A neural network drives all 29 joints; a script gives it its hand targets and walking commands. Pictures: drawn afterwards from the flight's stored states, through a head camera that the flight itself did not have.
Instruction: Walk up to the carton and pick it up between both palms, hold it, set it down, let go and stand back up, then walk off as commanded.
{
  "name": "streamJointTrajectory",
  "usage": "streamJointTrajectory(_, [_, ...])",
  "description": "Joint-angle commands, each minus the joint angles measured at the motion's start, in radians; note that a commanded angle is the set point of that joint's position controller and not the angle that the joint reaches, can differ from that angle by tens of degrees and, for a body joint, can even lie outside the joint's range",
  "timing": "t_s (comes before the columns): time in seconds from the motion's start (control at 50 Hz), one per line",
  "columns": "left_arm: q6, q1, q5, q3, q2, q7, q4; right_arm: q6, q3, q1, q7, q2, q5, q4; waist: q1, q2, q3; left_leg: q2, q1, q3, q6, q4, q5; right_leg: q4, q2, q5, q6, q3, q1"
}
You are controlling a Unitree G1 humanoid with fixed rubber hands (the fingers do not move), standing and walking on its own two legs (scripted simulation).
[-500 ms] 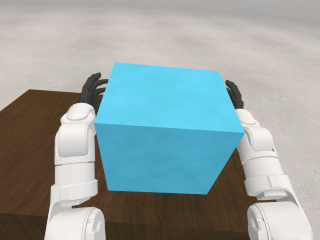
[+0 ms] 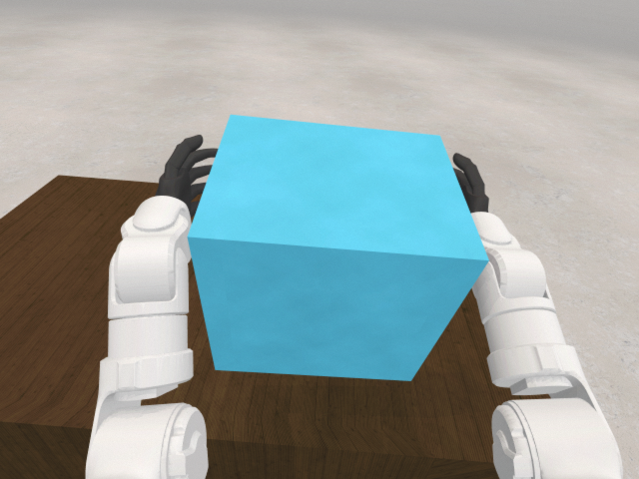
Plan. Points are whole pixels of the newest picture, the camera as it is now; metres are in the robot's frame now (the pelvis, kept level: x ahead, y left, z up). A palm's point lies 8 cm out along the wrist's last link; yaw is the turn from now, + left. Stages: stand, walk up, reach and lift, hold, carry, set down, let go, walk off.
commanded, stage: hold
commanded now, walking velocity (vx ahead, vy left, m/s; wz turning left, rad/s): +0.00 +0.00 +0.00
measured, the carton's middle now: (325, 254) +0.34 -0.01 +0.19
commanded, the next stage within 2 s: none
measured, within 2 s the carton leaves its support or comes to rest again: neither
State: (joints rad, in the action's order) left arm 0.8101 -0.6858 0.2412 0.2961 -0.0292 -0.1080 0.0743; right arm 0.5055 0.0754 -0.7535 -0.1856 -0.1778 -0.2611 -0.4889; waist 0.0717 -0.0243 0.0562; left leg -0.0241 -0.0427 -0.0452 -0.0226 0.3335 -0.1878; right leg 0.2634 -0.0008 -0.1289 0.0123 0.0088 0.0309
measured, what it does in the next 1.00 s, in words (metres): stands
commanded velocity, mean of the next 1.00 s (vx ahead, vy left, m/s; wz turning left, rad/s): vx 0.00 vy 0.00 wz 0.00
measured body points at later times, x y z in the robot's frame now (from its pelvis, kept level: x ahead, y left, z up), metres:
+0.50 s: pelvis +0.00 -0.01 +0.00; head -0.06 +0.01 +0.45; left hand +0.37 +0.16 +0.24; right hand +0.38 -0.19 +0.23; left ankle +0.00 +0.13 -0.75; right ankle +0.02 -0.13 -0.75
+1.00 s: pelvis +0.00 +0.00 +0.00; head -0.07 +0.02 +0.44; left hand +0.37 +0.16 +0.25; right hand +0.38 -0.18 +0.23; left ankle +0.00 +0.13 -0.75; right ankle +0.02 -0.13 -0.75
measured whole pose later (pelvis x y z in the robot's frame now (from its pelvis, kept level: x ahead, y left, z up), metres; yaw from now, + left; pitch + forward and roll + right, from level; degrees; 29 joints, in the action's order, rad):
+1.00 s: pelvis +0.00 +0.00 +0.00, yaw +0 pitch -6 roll -1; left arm 0.82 -0.68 0.25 0.30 -0.03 -0.11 0.09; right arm 0.52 0.07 -0.76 -0.19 -0.18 -0.26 -0.51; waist 0.07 -0.03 0.07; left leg -0.02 -0.04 -0.04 -0.02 0.33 -0.19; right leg 0.27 0.00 -0.13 0.01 0.00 0.02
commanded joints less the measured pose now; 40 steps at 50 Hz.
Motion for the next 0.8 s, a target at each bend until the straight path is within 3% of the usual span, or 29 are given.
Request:
streamJointTrajectory(0.0, [-0.029, -0.553, -0.11, -0.39, 0.447, -0.112, -0.06, -0.035, -0.355, -0.757, 0.156, 0.533, -0.133, 0.287, -0.012, 0.047, 0.284, 0.065, -0.033, 0.067, -0.009, -0.052, 0.229, -0.002, 0.071, 0.141, -0.009, 0.017, -0.174])
streamJointTrajectory(0.02, [-0.022, -0.56, -0.106, -0.386, 0.458, -0.112, -0.061, -0.027, -0.355, -0.746, 0.16, 0.519, -0.137, 0.251, -0.011, 0.055, 0.274, 0.061, -0.028, 0.068, -0.019, -0.063, 0.229, 0.002, 0.076, 0.134, -0.011, 0.024, -0.164])
streamJointTrajectory(0.04, [-0.015, -0.537, -0.106, -0.384, 0.456, -0.116, -0.051, -0.023, -0.348, -0.74, 0.158, 0.515, -0.129, 0.275, 0.001, 0.037, 0.249, 0.058, -0.032, 0.061, -0.017, -0.059, 0.23, 0.002, 0.073, 0.137, -0.011, 0.024, -0.158])
streamJointTrajectory(0.16, [-0.029, -0.6, -0.134, -0.417, 0.477, -0.105, -0.093, -0.036, -0.358, -0.795, 0.16, 0.554, -0.139, 0.321, -0.004, 0.035, 0.297, 0.064, -0.029, 0.065, -0.02, -0.046, 0.253, 0.001, 0.073, 0.17, -0.01, 0.018, -0.175])
streamJointTrajectory(0.18, [-0.026, -0.582, -0.136, -0.418, 0.472, -0.107, -0.089, -0.031, -0.342, -0.758, 0.161, 0.53, -0.131, 0.292, 0.015, 0.039, 0.281, 0.06, -0.021, 0.064, -0.023, -0.051, 0.245, -0.002, 0.075, 0.161, -0.013, 0.02, -0.157])
streamJointTrajectory(0.22, [-0.019, -0.551, -0.115, -0.385, 0.452, -0.109, -0.062, -0.026, -0.356, -0.764, 0.159, 0.532, -0.132, 0.294, -0.015, 0.02, 0.253, 0.061, -0.033, 0.067, -0.012, -0.053, 0.242, -0.006, 0.072, 0.155, -0.008, 0.015, -0.156])
streamJointTrajectory(0.24, [-0.016, -0.543, -0.115, -0.389, 0.453, -0.112, -0.071, -0.022, -0.35, -0.737, 0.158, 0.528, -0.13, 0.278, 0.001, 0.037, 0.255, 0.062, -0.024, 0.068, -0.016, -0.055, 0.24, -0.004, 0.07, 0.165, -0.01, 0.02, -0.162])
streamJointTrajectory(0.26, [-0.018, -0.544, -0.11, -0.38, 0.447, -0.117, -0.075, -0.022, -0.356, -0.739, 0.156, 0.547, -0.131, 0.283, -0.011, 0.013, 0.269, 0.065, -0.023, 0.073, -0.006, -0.049, 0.252, -0.007, 0.07, 0.185, -0.007, 0.014, -0.179])
streamJointTrajectory(0.28, [-0.017, -0.532, -0.119, -0.394, 0.459, -0.121, -0.088, -0.021, -0.361, -0.725, 0.151, 0.544, -0.134, 0.306, 0.005, 0.012, 0.284, 0.07, -0.01, 0.074, -0.01, -0.043, 0.279, 0.0, 0.069, 0.23, 0.001, 0.015, -0.196])
streamJointTrajectory(0.3, [-0.013, -0.517, -0.117, -0.392, 0.439, -0.123, -0.077, -0.023, -0.368, -0.741, 0.145, 0.536, -0.137, 0.339, -0.001, 0.003, 0.285, 0.071, -0.017, 0.073, -0.007, -0.038, 0.277, 0.003, 0.068, 0.252, 0.004, 0.013, -0.196])
streamJointTrajectory(0.32, [-0.018, -0.53, -0.138, -0.417, 0.453, -0.127, -0.115, -0.022, -0.365, -0.726, 0.141, 0.539, -0.143, 0.352, 0.03, 0.006, 0.328, 0.073, 0.005, 0.069, -0.011, -0.029, 0.307, 0.008, 0.067, 0.295, 0.009, 0.017, -0.212])
streamJointTrajectory(0.36, [-0.029, -0.565, -0.151, -0.442, 0.469, -0.117, -0.166, -0.036, -0.388, -0.758, 0.136, 0.554, -0.166, 0.407, 0.01, 0.036, 0.374, 0.076, 0.018, 0.071, -0.02, -0.017, 0.335, 0.016, 0.07, 0.318, 0.006, 0.017, -0.217])
streamJointTrajectory(0.38, [-0.025, -0.542, -0.133, -0.416, 0.447, -0.117, -0.148, -0.025, -0.389, -0.736, 0.134, 0.547, -0.163, 0.385, -0.002, 0.031, 0.34, 0.075, 0.015, 0.07, -0.019, -0.021, 0.331, 0.015, 0.067, 0.319, 0.009, 0.016, -0.207])
streamJointTrajectory(0.4, [-0.023, -0.532, -0.138, -0.432, 0.455, -0.118, -0.125, -0.027, -0.383, -0.74, 0.13, 0.531, -0.153, 0.395, 0.022, 0.029, 0.336, 0.079, 0.015, 0.065, -0.016, -0.019, 0.306, 0.007, 0.067, 0.297, 0.011, 0.015, -0.191])
streamJointTrajectory(0.46, [-0.02, -0.545, -0.118, -0.411, 0.431, -0.122, -0.119, -0.017, -0.364, -0.729, 0.132, 0.531, -0.136, 0.35, 0.012, 0.042, 0.286, 0.073, -0.016, 0.07, -0.013, -0.04, 0.246, 0.002, 0.06, 0.225, 0.004, 0.016, -0.189])
streamJointTrajectory(0.48, [-0.021, -0.55, -0.114, -0.393, 0.421, -0.123, -0.108, -0.015, -0.37, -0.732, 0.138, 0.541, -0.133, 0.347, -0.002, 0.023, 0.274, 0.075, -0.027, 0.073, 0.003, -0.052, 0.197, -0.005, 0.057, 0.175, 0.006, 0.012, -0.167])
streamJointTrajectory(0.5, [-0.021, -0.577, -0.123, -0.405, 0.433, -0.125, -0.098, -0.016, -0.349, -0.745, 0.141, 0.542, -0.117, 0.332, 0.023, 0.013, 0.264, 0.075, -0.041, 0.075, 0.001, -0.06, 0.166, -0.007, 0.057, 0.14, 0.006, 0.017, -0.16])
streamJointTrajectory(0.52, [-0.02, -0.577, -0.113, -0.388, 0.429, -0.126, -0.059, -0.012, -0.333, -0.744, 0.144, 0.539, -0.108, 0.297, 0.014, 0.02, 0.232, 0.071, -0.058, 0.077, 0.003, -0.069, 0.133, -0.013, 0.055, 0.103, 0.001, 0.012, -0.144])
streamJointTrajectory(0.54, [-0.019, -0.572, -0.098, -0.371, 0.429, -0.128, -0.051, -0.017, -0.34, -0.768, 0.146, 0.548, -0.108, 0.311, -0.015, 0.025, 0.226, 0.068, -0.062, 0.084, 0.005, -0.074, 0.135, -0.014, 0.059, 0.082, -0.006, 0.01, -0.143])
streamJointTrajectory(0.58, [-0.026, -0.553, -0.116, -0.384, 0.444, -0.124, -0.085, -0.028, -0.37, -0.768, 0.151, 0.566, -0.131, 0.332, -0.021, 0.02, 0.296, 0.07, -0.039, 0.08, 0.005, -0.055, 0.208, 0.0, 0.06, 0.162, 0.005, 0.014, -0.178])
streamJointTrajectory(0.62, [-0.033, -0.581, -0.139, -0.416, 0.462, -0.119, -0.092, -0.036, -0.365, -0.784, 0.147, 0.554, -0.136, 0.359, 0.003, 0.023, 0.337, 0.072, -0.019, 0.071, -0.003, -0.048, 0.231, 0.001, 0.067, 0.179, 0.003, 0.019, -0.178])
streamJointTrajectory(0.68, [-0.032, -0.569, -0.122, -0.373, 0.434, -0.116, -0.031, -0.023, -0.369, -0.778, 0.142, 0.556, -0.128, 0.312, -0.014, -0.003, 0.284, 0.076, -0.041, 0.075, 0.011, -0.055, 0.183, -0.009, 0.06, 0.152, 0.011, 0.016, -0.162])
streamJointTrajectory(0.7, [-0.032, -0.572, -0.129, -0.384, 0.439, -0.119, -0.028, -0.025, -0.361, -0.777, 0.141, 0.555, -0.122, 0.32, 0.002, -0.014, 0.302, 0.07, -0.031, 0.069, 0.015, -0.059, 0.165, -0.006, 0.063, 0.145, 0.008, 0.019, -0.152])
streamJointTrajectory(0.74, [-0.025, -0.558, -0.104, -0.341, 0.425, -0.124, -0.003, -0.02, -0.361, -0.775, 0.146, 0.562, -0.117, 0.273, -0.029, -0.008, 0.266, 0.07, -0.053, 0.084, 0.019, -0.067, 0.144, -0.01, 0.057, 0.104, 0.009, 0.015, -0.149])
streamJointTrajectory(0.78, [-0.025, -0.562, -0.119, -0.376, 0.452, -0.129, -0.048, -0.023, -0.35, -0.753, 0.149, 0.548, -0.129, 0.28, -0.001, 0.017, 0.292, 0.07, -0.022, 0.077, 0.003, -0.062, 0.207, 0.0, 0.068, 0.16, 0.0, 0.021, -0.164])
